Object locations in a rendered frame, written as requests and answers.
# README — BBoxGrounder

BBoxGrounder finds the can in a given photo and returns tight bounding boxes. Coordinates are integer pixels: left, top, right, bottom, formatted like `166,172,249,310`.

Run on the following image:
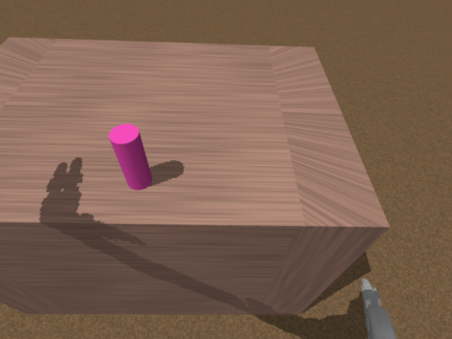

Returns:
109,124,152,190

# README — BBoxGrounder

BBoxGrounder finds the right robot hand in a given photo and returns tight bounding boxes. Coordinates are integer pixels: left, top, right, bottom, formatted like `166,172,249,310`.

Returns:
361,278,397,339

